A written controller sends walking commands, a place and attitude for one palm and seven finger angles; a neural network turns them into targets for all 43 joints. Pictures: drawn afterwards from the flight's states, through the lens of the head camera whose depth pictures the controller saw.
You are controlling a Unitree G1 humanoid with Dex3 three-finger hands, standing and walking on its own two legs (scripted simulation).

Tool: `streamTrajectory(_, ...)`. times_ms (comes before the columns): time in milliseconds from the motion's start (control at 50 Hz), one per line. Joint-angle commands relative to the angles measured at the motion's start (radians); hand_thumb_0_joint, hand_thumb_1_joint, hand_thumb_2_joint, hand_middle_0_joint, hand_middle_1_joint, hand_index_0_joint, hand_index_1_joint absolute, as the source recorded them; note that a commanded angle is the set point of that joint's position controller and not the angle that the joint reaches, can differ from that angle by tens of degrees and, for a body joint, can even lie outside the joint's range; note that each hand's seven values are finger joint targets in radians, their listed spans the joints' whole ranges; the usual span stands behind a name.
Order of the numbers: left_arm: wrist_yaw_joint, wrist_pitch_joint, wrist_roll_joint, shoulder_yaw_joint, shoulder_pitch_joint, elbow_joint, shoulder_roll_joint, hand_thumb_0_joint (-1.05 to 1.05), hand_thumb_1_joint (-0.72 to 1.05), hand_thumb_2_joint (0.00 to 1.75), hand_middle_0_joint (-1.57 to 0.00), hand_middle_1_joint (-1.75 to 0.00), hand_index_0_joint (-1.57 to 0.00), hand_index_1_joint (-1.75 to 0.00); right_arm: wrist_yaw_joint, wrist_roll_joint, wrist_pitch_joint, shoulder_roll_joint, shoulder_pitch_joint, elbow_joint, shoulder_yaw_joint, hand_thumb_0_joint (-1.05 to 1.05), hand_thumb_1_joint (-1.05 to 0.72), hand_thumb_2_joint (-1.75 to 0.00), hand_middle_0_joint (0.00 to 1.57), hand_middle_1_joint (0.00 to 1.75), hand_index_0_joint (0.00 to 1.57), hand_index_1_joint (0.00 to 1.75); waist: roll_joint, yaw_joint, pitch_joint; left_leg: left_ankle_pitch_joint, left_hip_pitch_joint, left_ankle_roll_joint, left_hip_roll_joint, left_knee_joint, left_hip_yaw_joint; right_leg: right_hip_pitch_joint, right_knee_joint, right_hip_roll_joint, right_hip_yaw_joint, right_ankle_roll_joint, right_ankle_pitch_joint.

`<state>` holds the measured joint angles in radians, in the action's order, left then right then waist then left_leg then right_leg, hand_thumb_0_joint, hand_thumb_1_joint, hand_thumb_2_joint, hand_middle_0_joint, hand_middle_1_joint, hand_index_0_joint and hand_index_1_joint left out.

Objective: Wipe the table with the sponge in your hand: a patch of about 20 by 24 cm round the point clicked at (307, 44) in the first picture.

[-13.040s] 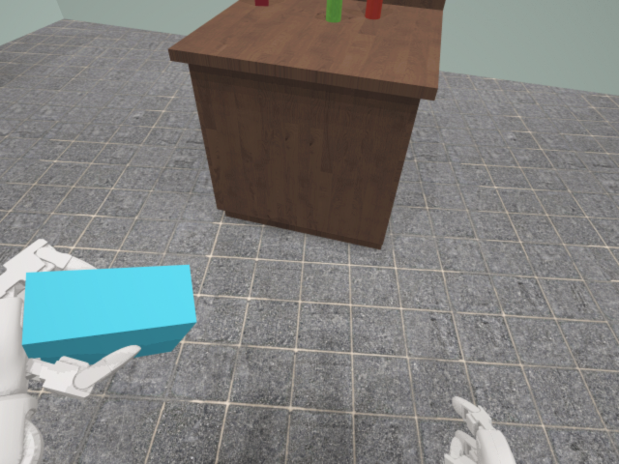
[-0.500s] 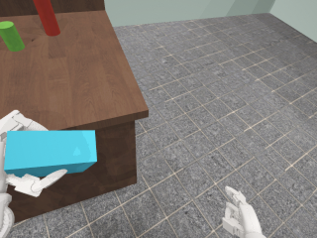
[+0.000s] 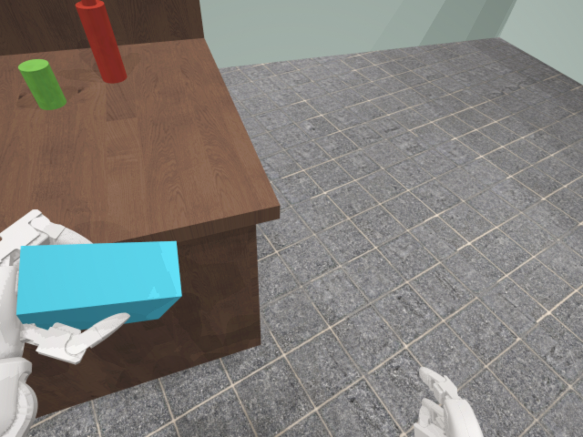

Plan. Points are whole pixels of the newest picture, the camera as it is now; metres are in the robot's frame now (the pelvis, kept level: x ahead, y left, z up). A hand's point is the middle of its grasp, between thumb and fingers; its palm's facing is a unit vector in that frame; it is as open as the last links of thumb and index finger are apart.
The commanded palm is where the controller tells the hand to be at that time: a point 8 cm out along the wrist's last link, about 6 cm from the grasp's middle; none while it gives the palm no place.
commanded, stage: come to a stop and stand still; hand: left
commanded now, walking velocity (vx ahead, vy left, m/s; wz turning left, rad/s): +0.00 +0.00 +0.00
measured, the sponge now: (126, 287) +0.24 +0.21 +0.13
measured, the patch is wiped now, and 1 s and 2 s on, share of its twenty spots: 0.00 0.00 0.00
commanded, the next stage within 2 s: look again from close up in 0.20 s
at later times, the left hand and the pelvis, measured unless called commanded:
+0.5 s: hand (83, 293) +0.22 +0.24 +0.15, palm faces +0.40 -0.85 -0.36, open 10.0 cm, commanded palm +0.16 +0.27 +0.17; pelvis +0.00 -0.01 +0.00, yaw +1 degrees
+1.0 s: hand (83, 273) +0.24 +0.25 +0.15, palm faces +0.38 -0.85 -0.37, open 10.0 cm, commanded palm +0.18 +0.29 +0.17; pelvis +0.02 +0.01 -0.01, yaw +0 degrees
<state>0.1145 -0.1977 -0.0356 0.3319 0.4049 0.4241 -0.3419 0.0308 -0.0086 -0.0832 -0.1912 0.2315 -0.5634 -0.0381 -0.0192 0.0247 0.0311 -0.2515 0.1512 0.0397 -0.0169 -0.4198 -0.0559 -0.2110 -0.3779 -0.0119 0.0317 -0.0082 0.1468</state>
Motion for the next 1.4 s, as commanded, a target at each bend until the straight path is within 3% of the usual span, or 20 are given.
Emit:
streamTrajectory(0,0.017,-0.057,-0.002,0.098,-0.085,0.194,-0.155,0.0,0.1,1.3,-1.2,-1.6,-1.2,-1.6,0.014,0.006,-0.057,-0.131,-0.098,0.157,0.063,0.0,-0.9,-0.9,0.2,0.3,0.2,0.3,0.056,0.001,-0.114,0.039,0.153,-0.05,0.047,0.137,0.058,0.185,0.028,0.01,-0.04,0.01,-0.083)
streamTrajectory(680,0.024,-0.045,-0.007,0.093,-0.051,0.229,-0.168,0.0,0.1,1.3,-1.2,-1.6,-1.2,-1.6,0.018,0.01,-0.04,-0.139,-0.093,0.159,0.071,0.0,-0.9,-0.9,0.2,0.3,0.2,0.3,0.07,-0.006,-0.152,0.123,0.11,-0.052,0.033,0.094,0.039,0.209,0.038,-0.004,-0.039,0.013,-0.164)
streamTrajectory(780,0.026,-0.049,-0.006,0.086,-0.04,0.217,-0.165,0.0,0.1,1.3,-1.2,-1.6,-1.2,-1.6,0.013,0.001,-0.038,-0.148,-0.097,0.158,0.076,0.0,-0.9,-0.9,0.2,0.3,0.2,0.3,0.048,-0.017,-0.131,-0.037,0.145,-0.033,0.03,0.05,0.034,0.14,0.038,-0.037,-0.095,0.039,0.048)
streamTrajectory(880,0.027,-0.06,-0.006,0.097,-0.058,0.208,-0.181,0.0,0.1,1.3,-1.2,-1.6,-1.2,-1.6,0.011,0.001,-0.033,-0.154,-0.101,0.156,0.081,0.0,-0.9,-0.9,0.2,0.3,0.2,0.3,0.021,-0.023,-0.096,-0.058,0.164,-0.013,0.03,-0.006,0.049,0.075,0.003,-0.073,-0.127,0.059,0.137)
streamTrajectory(940,0.027,-0.07,-0.009,0.119,-0.065,0.229,-0.202,0.0,0.1,1.3,-1.2,-1.6,-1.2,-1.6,0.008,0.001,-0.032,-0.162,-0.108,0.155,0.086,0.0,-0.9,-0.9,0.2,0.3,0.2,0.3,0.067,-0.028,-0.102,0.011,0.148,-0.01,0.041,-0.021,0.062,0.058,-0.084,-0.076,-0.114,0.065,0.047)
streamTrajectory(1020,0.029,-0.084,-0.01,0.135,-0.03,0.268,-0.205,0.0,0.1,1.3,-1.2,-1.6,-1.2,-1.6,0.004,0.011,-0.031,-0.163,-0.103,0.163,0.091,0.0,-0.9,-0.9,0.2,0.3,0.2,0.3,0.111,-0.022,-0.145,0.233,0.153,0.0,0.094,-0.039,0.108,0.099,-0.272,-0.051,-0.034,0.048,-0.15)
streamTrajectory(1080,0.025,-0.092,-0.012,0.133,-0.008,0.291,-0.199,0.0,0.1,1.3,-1.2,-1.6,-1.2,-1.6,-0.004,0.013,-0.036,-0.161,-0.09,0.158,0.093,0.0,-0.9,-0.9,0.2,0.3,0.2,0.3,0.173,-0.026,-0.133,0.448,0.093,-0.013,0.131,-0.044,0.134,0.007,-0.349,-0.032,0.018,0.029,-0.007)
streamTrajectory(1120,0.026,-0.1,-0.008,0.14,-0.003,0.31,-0.2,0.0,0.1,1.3,-1.2,-1.6,-1.2,-1.6,-0.012,0.011,-0.041,-0.161,-0.079,0.155,0.097,0.0,-0.9,-0.9,0.2,0.3,0.2,0.3,0.179,-0.026,-0.148,0.568,0.07,-0.021,0.138,-0.089,0.124,0.022,-0.318,-0.026,0.046,0.034,0.028)
streamTrajectory(1160,0.028,-0.104,-0.009,0.148,-0.001,0.295,-0.2,0.0,0.1,1.3,-1.2,-1.6,-1.2,-1.6,-0.018,0.013,-0.039,-0.16,-0.083,0.149,0.097,0.0,-0.9,-0.9,0.2,0.3,0.2,0.3,0.105,-0.018,-0.16,0.571,0.158,-0.042,0.122,-0.181,0.091,0.126,-0.279,-0.056,0.016,0.06,-0.073)
streamTrajectory(1180,0.032,-0.106,-0.008,0.156,0.015,0.262,-0.205,0.0,0.1,1.3,-1.2,-1.6,-1.2,-1.6,-0.02,0.016,-0.035,-0.161,-0.082,0.146,0.102,0.0,-0.9,-0.9,0.2,0.3,0.2,0.3,0.006,-0.006,-0.18,0.489,0.263,-0.055,0.078,-0.325,0.055,0.228,-0.253,-0.122,-0.081,0.111,-0.225)
streamTrajectory(1200,0.035,-0.111,-0.015,0.172,0.018,0.246,-0.221,0.0,0.1,1.3,-1.2,-1.6,-1.2,-1.6,-0.022,0.018,-0.035,-0.156,-0.083,0.146,0.111,0.0,-0.9,-0.9,0.2,0.3,0.2,0.3,-0.18,0.002,-0.202,0.308,0.398,-0.071,0.002,-0.536,0.005,0.32,-0.193,-0.262,-0.274,0.195,-0.394)
streamTrajectory(1220,0.035,-0.126,-0.021,0.171,0.007,0.223,-0.213,0.0,0.1,1.3,-1.2,-1.6,-1.2,-1.6,-0.027,0.019,-0.037,-0.161,-0.108,0.144,0.118,0.0,-0.9,-0.9,0.2,0.3,0.2,0.3,-0.269,0.008,-0.158,-0.171,0.508,-0.064,-0.012,-0.714,0.055,0.311,-0.102,-0.414,-0.472,0.282,-0.494)
streamTrajectory(1240,0.037,-0.129,-0.017,0.171,-0.008,0.214,-0.208,0.0,0.1,1.3,-1.2,-1.6,-1.2,-1.6,-0.034,0.017,-0.027,-0.17,-0.113,0.134,0.111,0.0,-0.9,-0.9,0.2,0.3,0.2,0.3,-0.238,0.001,-0.115,-0.352,0.56,-0.036,0.068,-0.776,0.222,0.246,-0.084,-0.486,-0.554,0.29,-0.462)
streamTrajectory(1260,0.039,-0.127,-0.006,0.18,-0.02,0.267,-0.215,0.0,0.1,1.3,-1.2,-1.6,-1.2,-1.6,-0.039,0.012,-0.013,-0.154,-0.109,0.123,0.101,0.0,-0.9,-0.9,0.2,0.3,0.2,0.3,-0.151,0.003,-0.081,-0.387,0.494,-0.014,0.151,-0.687,0.322,0.118,-0.125,-0.487,-0.504,0.244,-0.373)
streamTrajectory(1280,0.037,-0.125,0.006,0.177,-0.002,0.283,-0.207,0.0,0.1,1.3,-1.2,-1.6,-1.2,-1.6,-0.039,0.006,0.007,-0.131,-0.1,0.12,0.09,0.0,-0.9,-0.9,0.2,0.3,0.2,0.3,-0.082,-0.014,-0.076,-0.334,0.361,-0.009,0.159,-0.555,0.276,-0.02,-0.145,-0.408,-0.351,0.183,-0.275)
streamTrajectory(1300,0.035,-0.117,0.006,0.171,-0.013,0.307,-0.201,0.0,0.1,1.3,-1.2,-1.6,-1.2,-1.6,-0.037,0.011,0.021,-0.108,-0.099,0.117,0.08,0.0,-0.9,-0.9,0.2,0.3,0.2,0.3,-0.041,-0.038,-0.096,-0.219,0.21,-0.024,0.119,-0.365,0.174,-0.126,-0.175,-0.308,-0.204,0.135,-0.162)
streamTrajectory(1320,0.03,-0.107,0.001,0.165,-0.028,0.313,-0.205,0.0,0.1,1.3,-1.2,-1.6,-1.2,-1.6,-0.03,0.021,0.027,-0.097,-0.091,0.102,0.076,0.0,-0.9,-0.9,0.2,0.3,0.2,0.3,0.029,-0.062,-0.115,-0.033,0.041,-0.046,0.033,-0.219,0.049,-0.214,-0.233,-0.195,-0.08,0.081,0.023)
streamTrajectory(1340,0.021,-0.106,-0.006,0.137,-0.081,0.367,-0.194,0.0,0.1,1.3,-1.2,-1.6,-1.2,-1.6,-0.016,0.028,0.021,-0.108,-0.105,0.107,0.083,0.0,-0.9,-0.9,0.2,0.3,0.2,0.3,0.152,-0.067,-0.107,0.04,-0.035,-0.064,-0.004,-0.121,0.006,-0.239,-0.349,-0.102,0.004,0.051,0.137)
streamTrajectory(1360,0.021,-0.113,-0.005,0.141,-0.111,0.413,-0.2,0.0,0.1,1.3,-1.2,-1.6,-1.2,-1.6,-0.008,0.024,-0.004,-0.138,-0.101,0.118,0.097,0.0,-0.9,-0.9,0.2,0.3,0.2,0.3,0.341,-0.066,-0.111,0.004,-0.076,-0.009,0.118,0.014,0.184,-0.336,-0.569,-0.012,0.047,0.011,0.351)
streamTrajectory(1380,0.027,-0.123,0.009,0.147,-0.155,0.459,-0.208,0.0,0.1,1.3,-1.2,-1.6,-1.2,-1.6,-0.008,0.023,-0.028,-0.16,-0.087,0.132,0.116,0.0,-0.9,-0.9,0.2,0.3,0.2,0.3,0.481,-0.055,-0.116,-0.025,0.007,0.092,0.264,0.121,0.419,-0.354,-0.79,0.049,0.04,-0.006,0.522)
